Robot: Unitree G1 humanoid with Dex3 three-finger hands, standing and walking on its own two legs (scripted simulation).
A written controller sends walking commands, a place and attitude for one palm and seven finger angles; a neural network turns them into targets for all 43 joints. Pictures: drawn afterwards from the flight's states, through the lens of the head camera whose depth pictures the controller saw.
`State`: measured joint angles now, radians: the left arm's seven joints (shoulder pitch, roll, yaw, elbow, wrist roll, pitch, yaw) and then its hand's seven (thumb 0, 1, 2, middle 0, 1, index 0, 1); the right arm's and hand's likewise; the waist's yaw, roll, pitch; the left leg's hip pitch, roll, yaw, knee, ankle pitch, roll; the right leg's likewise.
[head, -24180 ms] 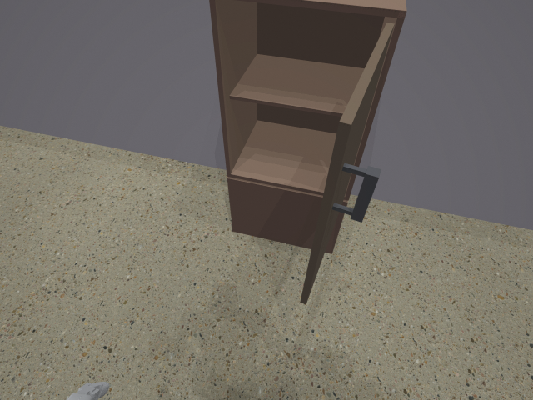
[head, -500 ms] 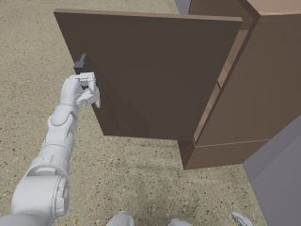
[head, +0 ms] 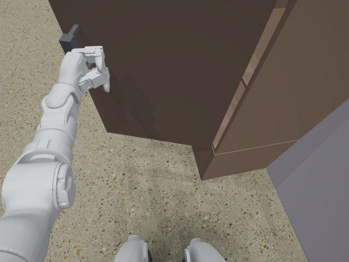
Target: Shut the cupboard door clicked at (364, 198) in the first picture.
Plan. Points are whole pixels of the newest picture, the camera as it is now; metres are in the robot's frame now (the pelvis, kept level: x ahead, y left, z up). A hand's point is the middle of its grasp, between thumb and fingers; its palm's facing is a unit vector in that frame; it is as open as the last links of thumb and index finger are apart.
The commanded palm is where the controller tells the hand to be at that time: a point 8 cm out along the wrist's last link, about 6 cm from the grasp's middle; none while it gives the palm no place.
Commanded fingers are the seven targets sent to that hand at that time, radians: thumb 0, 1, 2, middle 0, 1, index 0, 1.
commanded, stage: push the door shut along its arc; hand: left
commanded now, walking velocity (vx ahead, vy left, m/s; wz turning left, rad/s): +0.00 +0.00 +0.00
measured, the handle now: (80, 55) +0.58 +0.18 +0.11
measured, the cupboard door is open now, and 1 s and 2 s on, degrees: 70 63 54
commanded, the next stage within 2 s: pull the fist back off the door in 1.06 s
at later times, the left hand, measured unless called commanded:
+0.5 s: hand (119, 59) +0.54 +0.08 +0.12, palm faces -0.31 -0.95 +0.01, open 3.1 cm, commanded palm +0.54 +0.14 +0.11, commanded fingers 0.00 0.90 0.90 -1.30 -1.50 -1.30 -1.50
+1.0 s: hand (126, 52) +0.57 +0.07 +0.12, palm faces -0.40 -0.92 -0.01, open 3.2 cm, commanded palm +0.60 +0.09 +0.11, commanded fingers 0.00 0.90 0.90 -1.30 -1.50 -1.30 -1.50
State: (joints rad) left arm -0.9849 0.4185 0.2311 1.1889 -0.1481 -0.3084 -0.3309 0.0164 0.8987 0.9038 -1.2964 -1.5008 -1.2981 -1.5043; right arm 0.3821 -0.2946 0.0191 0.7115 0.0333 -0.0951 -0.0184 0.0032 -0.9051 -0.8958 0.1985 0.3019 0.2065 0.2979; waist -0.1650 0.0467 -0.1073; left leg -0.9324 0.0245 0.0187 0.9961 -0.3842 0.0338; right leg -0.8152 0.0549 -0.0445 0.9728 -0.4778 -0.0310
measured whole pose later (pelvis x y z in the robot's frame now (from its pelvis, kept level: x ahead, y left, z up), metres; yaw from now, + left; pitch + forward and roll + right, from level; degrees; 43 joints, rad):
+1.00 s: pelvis -0.01 -0.01 -0.03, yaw -1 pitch +26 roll -4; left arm -1.41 0.57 0.18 1.39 -0.07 -0.17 -0.44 0.00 0.95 0.98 -1.30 -1.50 -1.30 -1.50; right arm 0.37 -0.29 0.04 0.77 -0.01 -0.14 -0.04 0.00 -0.90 -0.90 0.20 0.30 0.21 0.30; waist -0.26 0.06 -0.10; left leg -1.18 0.04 -0.02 1.15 -0.43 0.02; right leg -1.05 0.08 -0.08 1.11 -0.52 -0.05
